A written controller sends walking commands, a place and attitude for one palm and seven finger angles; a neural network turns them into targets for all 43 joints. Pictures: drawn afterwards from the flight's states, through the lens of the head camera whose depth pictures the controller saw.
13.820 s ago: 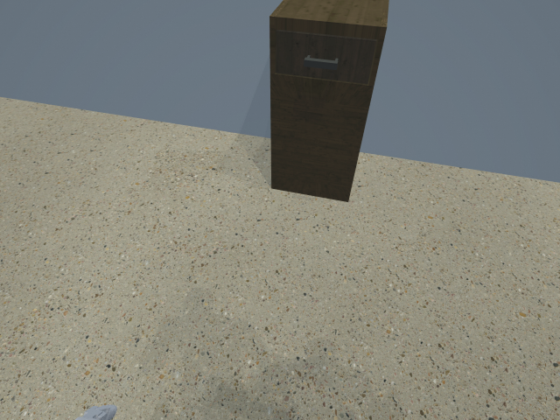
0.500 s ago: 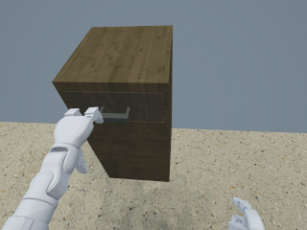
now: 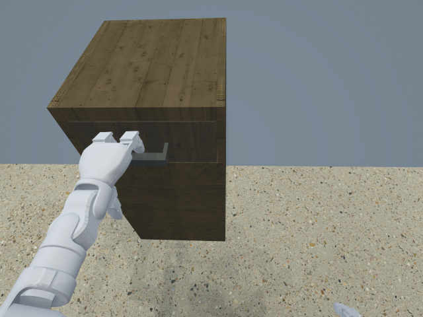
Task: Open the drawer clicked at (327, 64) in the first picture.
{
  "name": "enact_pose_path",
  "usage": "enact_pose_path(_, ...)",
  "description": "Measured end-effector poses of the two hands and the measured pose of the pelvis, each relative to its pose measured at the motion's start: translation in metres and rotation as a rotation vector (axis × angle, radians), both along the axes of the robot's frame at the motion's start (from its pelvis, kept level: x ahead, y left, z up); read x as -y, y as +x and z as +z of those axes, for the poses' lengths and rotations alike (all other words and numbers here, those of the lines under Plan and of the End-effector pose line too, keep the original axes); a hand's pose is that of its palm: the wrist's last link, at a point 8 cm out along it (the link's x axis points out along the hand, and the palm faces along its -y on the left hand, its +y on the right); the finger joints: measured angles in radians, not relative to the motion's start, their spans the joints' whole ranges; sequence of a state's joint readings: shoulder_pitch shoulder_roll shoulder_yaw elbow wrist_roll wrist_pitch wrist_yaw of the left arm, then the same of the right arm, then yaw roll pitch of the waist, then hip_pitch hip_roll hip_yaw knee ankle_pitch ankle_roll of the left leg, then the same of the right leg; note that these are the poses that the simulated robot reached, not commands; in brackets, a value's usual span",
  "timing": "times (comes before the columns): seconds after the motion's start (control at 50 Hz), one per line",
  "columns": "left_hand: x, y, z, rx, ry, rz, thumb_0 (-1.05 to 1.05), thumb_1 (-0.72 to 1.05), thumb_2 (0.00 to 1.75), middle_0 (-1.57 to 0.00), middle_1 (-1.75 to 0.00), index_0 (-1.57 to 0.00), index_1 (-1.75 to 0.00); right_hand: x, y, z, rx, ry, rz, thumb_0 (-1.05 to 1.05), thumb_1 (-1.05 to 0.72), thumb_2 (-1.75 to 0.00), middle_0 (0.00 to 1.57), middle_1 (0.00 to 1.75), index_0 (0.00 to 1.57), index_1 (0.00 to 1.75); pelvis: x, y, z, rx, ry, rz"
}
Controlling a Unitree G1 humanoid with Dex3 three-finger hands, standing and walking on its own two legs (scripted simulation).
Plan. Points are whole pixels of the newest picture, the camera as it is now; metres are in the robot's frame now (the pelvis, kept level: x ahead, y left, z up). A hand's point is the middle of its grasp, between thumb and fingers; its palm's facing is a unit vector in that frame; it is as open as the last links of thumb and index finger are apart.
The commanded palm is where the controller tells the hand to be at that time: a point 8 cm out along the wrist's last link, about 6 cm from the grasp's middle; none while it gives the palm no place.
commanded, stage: move the hooked fingers above the handle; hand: left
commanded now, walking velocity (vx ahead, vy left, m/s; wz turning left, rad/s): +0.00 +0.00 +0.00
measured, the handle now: (144, 152) +0.50 +0.22 -0.04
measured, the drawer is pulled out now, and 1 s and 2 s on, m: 0.00 0.00 0.00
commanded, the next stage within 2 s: none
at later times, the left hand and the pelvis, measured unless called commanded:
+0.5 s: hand (129, 160) +0.42 +0.22 +0.03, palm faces -0.01 -0.03 -1.00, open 13.8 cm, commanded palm +0.40 +0.22 +0.09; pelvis +0.00 +0.00 -0.01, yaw +0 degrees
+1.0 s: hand (138, 152) +0.45 +0.21 +0.02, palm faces -0.03 -0.02 -1.00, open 13.7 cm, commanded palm +0.42 +0.22 +0.07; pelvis +0.00 +0.00 -0.01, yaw -2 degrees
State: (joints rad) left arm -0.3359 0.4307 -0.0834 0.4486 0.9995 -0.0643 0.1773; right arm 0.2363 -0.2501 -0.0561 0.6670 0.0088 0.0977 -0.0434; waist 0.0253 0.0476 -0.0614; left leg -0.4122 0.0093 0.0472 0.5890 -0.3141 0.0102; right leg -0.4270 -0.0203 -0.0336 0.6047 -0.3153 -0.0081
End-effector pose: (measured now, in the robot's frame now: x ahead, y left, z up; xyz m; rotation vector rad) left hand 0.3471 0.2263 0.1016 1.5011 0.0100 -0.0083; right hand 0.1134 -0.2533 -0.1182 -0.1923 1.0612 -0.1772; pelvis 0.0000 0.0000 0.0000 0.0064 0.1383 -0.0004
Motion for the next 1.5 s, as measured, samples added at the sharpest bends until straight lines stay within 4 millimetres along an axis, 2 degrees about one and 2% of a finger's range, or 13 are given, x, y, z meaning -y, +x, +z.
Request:
enact_pose_path(0.1,0.002,0.013,0.005,0.056,0.0,0.01,0.0,-0.49,0.3,-0.32,-1.2,-0.32,-1.2,-0.004,-0.003,-0.003,-0.009,0.018,-0.02,0.01,-0.91,-0.9,0.2,0.3,0.2,0.3,-0.004,0.003,-0.002,-0.015,-0.002,-0.006)
enact_pose_path(0.26,0.003,0.027,-0.011,-0.025,0.032,0.06,0.0,-0.49,0.3,-0.32,-1.2,-0.31,-1.2,-0.009,-0.006,-0.006,-0.022,0.036,-0.026,0.01,-0.91,-0.9,0.2,0.3,0.2,0.3,-0.005,0.003,-0.003,-0.032,-0.001,-0.009)
enact_pose_path(0.44,0.01,0.043,-0.013,-0.011,0.029,0.012,0.0,-0.49,0.3,-0.32,-1.2,-0.32,-1.2,-0.002,-0.016,-0.007,-0.045,0.008,-0.038,0.01,-0.91,-0.9,0.2,0.3,0.2,0.3,-0.002,0.002,-0.006,-0.047,-0.003,-0.004)
enact_pose_path(0.6,0.008,0.056,-0.016,-0.02,0.05,0.043,0.0,-0.49,0.3,-0.32,-1.2,-0.31,-1.2,0.008,-0.039,-0.013,-0.102,0.001,-0.07,0.01,-0.91,-0.9,0.2,0.3,0.2,0.3,-0.001,0.0,-0.008,-0.076,-0.004,-0.005)
enact_pose_path(0.78,0.025,0.073,-0.027,-0.033,0.04,-0.005,0.0,-0.49,0.3,-0.32,-1.2,-0.32,-1.2,0.015,-0.071,-0.015,-0.168,-0.021,-0.115,0.01,-0.91,-0.9,0.2,0.3,0.2,0.3,0.002,-0.003,-0.011,-0.101,-0.005,-0.008)
enact_pose_path(0.88,0.021,0.086,-0.023,0.004,0.043,0.021,0.0,-0.49,0.3,-0.32,-1.2,-0.32,-1.2,0.018,-0.088,-0.016,-0.197,-0.027,-0.144,0.01,-0.91,-0.9,0.2,0.3,0.2,0.3,0.002,-0.004,-0.013,-0.124,-0.005,-0.017)
enact_pose_path(1.0,0.018,0.084,-0.025,-0.017,0.05,0.054,0.0,-0.49,0.3,-0.34,-1.22,-0.33,-1.22,0.016,-0.1,-0.018,-0.222,-0.01,-0.162,0.01,-0.91,-0.9,0.2,0.3,0.2,0.3,0.0,-0.004,-0.012,-0.128,-0.005,-0.027)
enact_pose_path(1.12,0.006,0.074,-0.03,-0.055,0.048,0.062,0.0,-0.49,0.3,-0.33,-1.21,-0.32,-1.21,0.013,-0.1,-0.015,-0.208,-0.012,-0.166,0.01,-0.91,-0.9,0.2,0.3,0.2,0.3,-0.001,-0.005,-0.01,-0.117,-0.006,-0.027)
enact_pose_path(1.24,0.013,0.064,-0.025,-0.007,0.035,-0.009,0.0,-0.49,0.3,-0.32,-1.2,-0.32,-1.21,0.011,-0.088,-0.014,-0.186,-0.019,-0.135,0.01,-0.91,-0.9,0.2,0.3,0.2,0.3,-0.004,-0.007,-0.011,-0.103,-0.012,-0.012)
enact_pose_path(1.38,0.007,0.073,-0.025,0.015,0.057,0.04,0.0,-0.49,0.3,-0.32,-1.2,-0.32,-1.21,0.007,-0.074,-0.013,-0.142,-0.022,-0.115,0.01,-0.91,-0.9,0.2,0.3,0.2,0.3,-0.007,-0.012,-0.013,-0.113,-0.012,-0.01)
enact_pose_path(1.5,0.005,0.082,-0.024,-0.024,0.064,0.064,0.0,-0.49,0.3,-0.32,-1.2,-0.31,-1.2,0.003,-0.075,-0.014,-0.152,-0.017,-0.114,0.01,-0.91,-0.9,0.2,0.3,0.2,0.3,-0.009,-0.009,-0.012,-0.123,-0.014,-0.011)
